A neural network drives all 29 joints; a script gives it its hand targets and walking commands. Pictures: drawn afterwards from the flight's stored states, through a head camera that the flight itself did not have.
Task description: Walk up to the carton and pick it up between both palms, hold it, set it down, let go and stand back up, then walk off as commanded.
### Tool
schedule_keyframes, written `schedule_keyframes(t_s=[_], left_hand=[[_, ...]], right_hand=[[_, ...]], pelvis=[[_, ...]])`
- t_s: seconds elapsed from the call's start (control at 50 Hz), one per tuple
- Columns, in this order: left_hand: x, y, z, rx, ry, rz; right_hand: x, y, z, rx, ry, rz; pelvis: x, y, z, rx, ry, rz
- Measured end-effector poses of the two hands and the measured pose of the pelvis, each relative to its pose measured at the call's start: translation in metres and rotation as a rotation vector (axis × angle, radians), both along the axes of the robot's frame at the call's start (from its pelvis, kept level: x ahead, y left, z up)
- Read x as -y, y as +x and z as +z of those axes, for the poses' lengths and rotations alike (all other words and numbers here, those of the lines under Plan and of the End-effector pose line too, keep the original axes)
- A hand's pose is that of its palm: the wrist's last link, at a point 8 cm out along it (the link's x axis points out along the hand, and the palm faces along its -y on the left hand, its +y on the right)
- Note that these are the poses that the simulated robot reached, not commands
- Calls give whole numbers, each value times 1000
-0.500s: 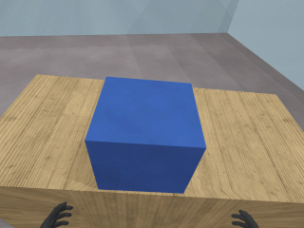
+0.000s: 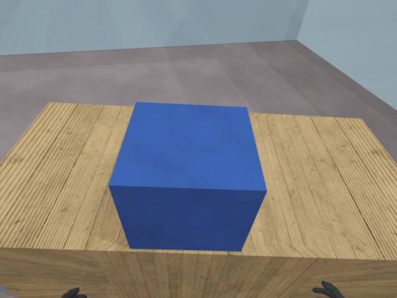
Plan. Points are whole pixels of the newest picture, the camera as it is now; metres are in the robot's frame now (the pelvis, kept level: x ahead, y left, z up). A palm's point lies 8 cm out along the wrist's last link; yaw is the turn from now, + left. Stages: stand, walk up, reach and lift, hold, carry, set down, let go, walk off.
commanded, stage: stand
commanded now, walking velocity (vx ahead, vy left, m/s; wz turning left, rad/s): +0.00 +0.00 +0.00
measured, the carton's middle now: (188, 177) +0.45 +0.03 -0.04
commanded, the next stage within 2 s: walk off in 0.84 s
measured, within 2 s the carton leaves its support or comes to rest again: neither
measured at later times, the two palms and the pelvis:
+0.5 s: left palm out of the picture +0.11 +0.28 -0.10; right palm out of the picture +0.12 -0.29 -0.09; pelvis -0.01 +0.00 +0.00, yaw +0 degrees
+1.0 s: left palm out of the picture +0.09 +0.28 -0.10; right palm out of the picture +0.11 -0.29 -0.09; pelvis -0.02 +0.00 +0.00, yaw +0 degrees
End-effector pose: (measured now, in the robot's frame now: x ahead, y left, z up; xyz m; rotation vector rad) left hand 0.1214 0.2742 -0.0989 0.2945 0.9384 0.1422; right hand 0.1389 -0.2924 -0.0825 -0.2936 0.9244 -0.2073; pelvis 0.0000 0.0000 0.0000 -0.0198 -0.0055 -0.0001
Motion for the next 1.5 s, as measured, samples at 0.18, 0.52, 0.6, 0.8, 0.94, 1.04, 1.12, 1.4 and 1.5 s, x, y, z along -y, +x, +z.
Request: schedule_keyframes(t_s=[0.18,0.52,0.6,0.8,0.94,1.04,1.12,1.4,1.5], left_hand=[[-2,-4,0,-15,10,0],[-2,-14,-1,-22,9,1],[-2,-17,-2,-28,7,3],[-3,-22,-3,-37,7,6],[-4,-26,-4,-44,8,9],[-4,-29,-5,-46,8,10],[-4,-35,-7,-54,7,15],[19,-130,-27,-202,56,88],[20,-173,-15,-249,94,111]], right_hand=[[0,-6,-4,-6,8,-8],[1,-17,-3,-1,7,-14],[1,-18,-3,-1,6,-14],[2,-22,-3,0,5,-16],[2,-25,-3,1,6,-17],[2,-27,-3,2,4,-18],[4,-33,-4,-14,0,-20],[64,-94,-35,-128,-41,-29],[68,-126,-48,-181,-21,-35]], pelvis=[[0,-2,0,3,0,0],[0,-10,0,13,0,0],[0,-11,0,15,0,0],[0,-13,-1,19,0,0],[0,-16,-1,22,-1,0],[0,-17,-1,24,-1,0],[0,-21,-1,32,1,1],[40,-76,-20,72,57,-18],[47,-100,-17,100,62,-14]])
